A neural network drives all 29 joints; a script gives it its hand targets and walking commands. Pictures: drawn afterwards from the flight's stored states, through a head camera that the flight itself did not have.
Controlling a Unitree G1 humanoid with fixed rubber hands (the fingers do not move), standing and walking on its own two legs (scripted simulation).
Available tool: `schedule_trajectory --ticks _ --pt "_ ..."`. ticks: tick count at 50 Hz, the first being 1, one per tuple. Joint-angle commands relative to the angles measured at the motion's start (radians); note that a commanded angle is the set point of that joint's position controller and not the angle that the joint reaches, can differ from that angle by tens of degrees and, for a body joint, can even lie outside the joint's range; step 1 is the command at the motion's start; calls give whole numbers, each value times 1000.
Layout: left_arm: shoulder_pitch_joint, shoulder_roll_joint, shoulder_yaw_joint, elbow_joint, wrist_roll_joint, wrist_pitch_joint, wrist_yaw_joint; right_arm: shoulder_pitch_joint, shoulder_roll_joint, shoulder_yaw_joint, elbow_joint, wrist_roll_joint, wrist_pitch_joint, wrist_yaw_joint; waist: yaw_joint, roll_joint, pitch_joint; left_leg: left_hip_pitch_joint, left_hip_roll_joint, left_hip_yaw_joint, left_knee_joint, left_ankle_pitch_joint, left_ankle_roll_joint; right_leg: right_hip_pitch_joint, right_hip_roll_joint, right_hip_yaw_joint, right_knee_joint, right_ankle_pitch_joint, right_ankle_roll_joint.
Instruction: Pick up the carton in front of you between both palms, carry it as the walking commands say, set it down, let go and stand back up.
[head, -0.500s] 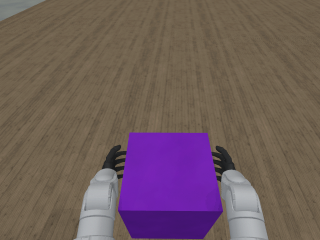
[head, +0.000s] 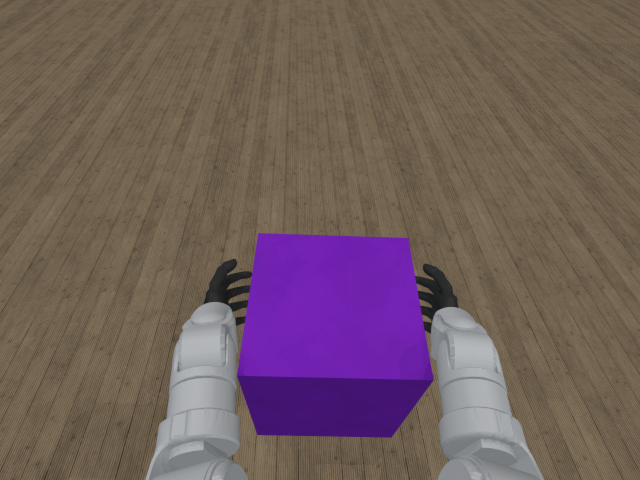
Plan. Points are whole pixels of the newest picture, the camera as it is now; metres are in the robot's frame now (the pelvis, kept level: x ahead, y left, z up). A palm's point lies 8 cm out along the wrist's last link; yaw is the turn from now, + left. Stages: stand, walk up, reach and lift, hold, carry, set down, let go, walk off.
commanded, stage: set down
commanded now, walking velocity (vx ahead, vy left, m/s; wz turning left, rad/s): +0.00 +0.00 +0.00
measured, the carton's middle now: (328, 341) +0.32 +0.01 -0.05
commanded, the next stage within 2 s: none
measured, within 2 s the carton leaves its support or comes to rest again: neither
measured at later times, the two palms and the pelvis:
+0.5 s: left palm (241, 354) +0.36 +0.16 -0.18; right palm (405, 350) +0.39 -0.14 -0.18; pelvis -0.02 +0.00 -0.10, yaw -1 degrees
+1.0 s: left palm (239, 370) +0.40 +0.19 -0.32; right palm (378, 361) +0.43 -0.11 -0.32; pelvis -0.04 -0.01 -0.23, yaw -3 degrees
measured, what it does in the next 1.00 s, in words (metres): lowers itself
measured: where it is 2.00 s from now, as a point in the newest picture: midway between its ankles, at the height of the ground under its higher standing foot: outside the picture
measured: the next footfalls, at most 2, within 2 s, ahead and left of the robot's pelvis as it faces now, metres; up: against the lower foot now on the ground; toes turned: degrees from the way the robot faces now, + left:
none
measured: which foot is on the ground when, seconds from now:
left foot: down 0.00-1.00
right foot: down 0.00-1.00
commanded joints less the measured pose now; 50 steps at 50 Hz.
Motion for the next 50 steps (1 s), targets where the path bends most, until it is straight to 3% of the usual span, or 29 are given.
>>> schedule_trajectory --ticks 1,5,9,16,21,25,31,39,50 --pt "-590 -799 -358 166 -114 -70 -179 -592 711 275 129 62 -73 179 -43 85 -181 227 -38 -79 -41 -265 -8 -372 33 35 -121 -183 -56" --pt "-533 -658 -178 252 -8 -153 -138 -573 581 146 181 -16 -132 161 -18 72 -214 77 -46 -78 36 -184 -4 -476 53 22 -19 -109 -40" --pt "-530 -602 -140 255 25 -265 -108 -582 531 152 190 -9 -225 161 0 57 -329 -43 -62 -70 156 -53 3 -631 74 7 91 -48 -19" --pt "-628 -755 -401 195 -88 -475 -99 -635 690 400 183 127 -419 168 -17 32 -776 -108 -70 -75 397 243 2 -878 106 -4 296 76 9" --pt "-695 -804 -615 66 -191 -515 -94 -687 755 608 68 245 -458 136 -1 48 -1209 -137 -86 -55 578 413 -12 -998 130 -13 445 191 38" --pt "-680 -797 -642 58 -215 -477 -106 -683 780 655 57 275 -418 121 19 47 -1248 -344 -103 -18 642 298 -27 -1052 139 -13 512 157 53" --pt "-720 -771 -545 156 -194 -413 -145 -718 809 568 155 243 -349 124 35 26 -1087 -666 -108 10 700 81 -23 -1182 136 -8 581 21 53" --pt "-816 -724 -441 235 -186 -407 -163 -825 780 493 231 225 -348 99 59 7 -1109 -879 -112 24 833 68 -27 -1328 149 -15 711 7 53" --pt "-976 -685 -446 213 -241 -400 -150 -1011 730 539 210 281 -359 58 89 7 -1271 -999 -111 51 1028 71 -51 -1469 175 -56 914 -24 53"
